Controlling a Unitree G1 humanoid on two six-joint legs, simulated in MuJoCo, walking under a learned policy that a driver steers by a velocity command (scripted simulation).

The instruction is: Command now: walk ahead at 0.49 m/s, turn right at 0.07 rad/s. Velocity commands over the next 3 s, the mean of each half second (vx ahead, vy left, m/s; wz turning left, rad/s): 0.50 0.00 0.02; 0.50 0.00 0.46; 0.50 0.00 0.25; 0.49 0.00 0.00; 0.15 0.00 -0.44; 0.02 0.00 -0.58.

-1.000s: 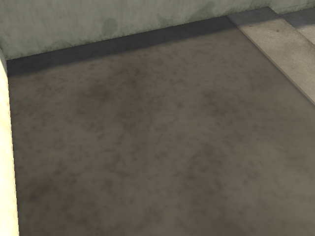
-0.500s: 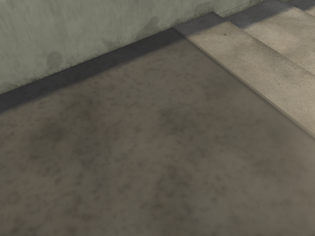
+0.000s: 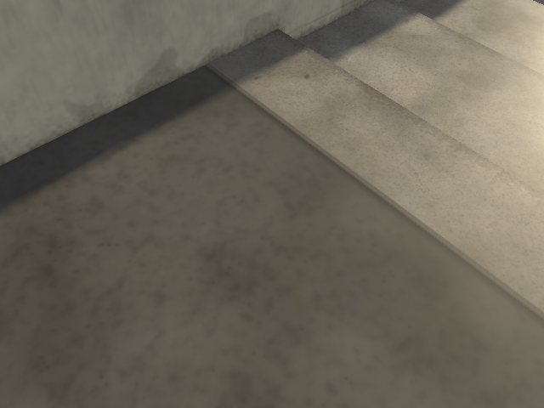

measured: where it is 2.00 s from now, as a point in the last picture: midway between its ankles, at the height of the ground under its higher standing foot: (221, 216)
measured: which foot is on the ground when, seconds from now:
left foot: down 0.00-0.36, up 0.38-0.92, down 0.94-1.00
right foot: up 0.00-0.32, down 0.34-0.92, up 0.94-1.00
